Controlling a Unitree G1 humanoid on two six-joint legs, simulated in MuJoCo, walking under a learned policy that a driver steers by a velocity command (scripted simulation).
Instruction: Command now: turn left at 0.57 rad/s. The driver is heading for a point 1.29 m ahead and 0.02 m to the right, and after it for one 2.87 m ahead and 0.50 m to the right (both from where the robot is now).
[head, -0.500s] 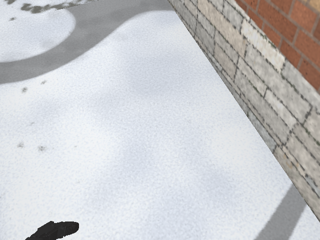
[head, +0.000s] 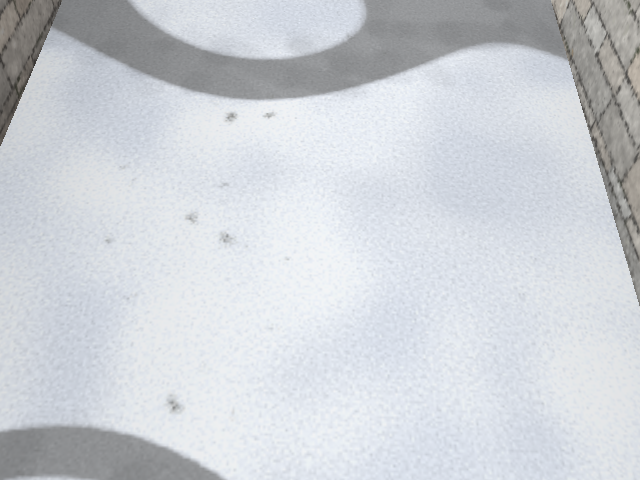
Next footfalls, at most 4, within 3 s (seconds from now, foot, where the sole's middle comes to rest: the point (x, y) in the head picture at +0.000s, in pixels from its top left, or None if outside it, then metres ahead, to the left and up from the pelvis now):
0.28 right None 0.08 -0.13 -0.77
0.60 left None -0.01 0.12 -0.77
0.98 right None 0.15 -0.11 -0.76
1.50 left None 0.41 0.21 -0.74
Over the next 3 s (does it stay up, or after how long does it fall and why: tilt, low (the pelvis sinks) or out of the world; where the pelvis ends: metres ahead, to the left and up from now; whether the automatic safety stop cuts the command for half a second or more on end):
stays up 1.06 -0.02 0.08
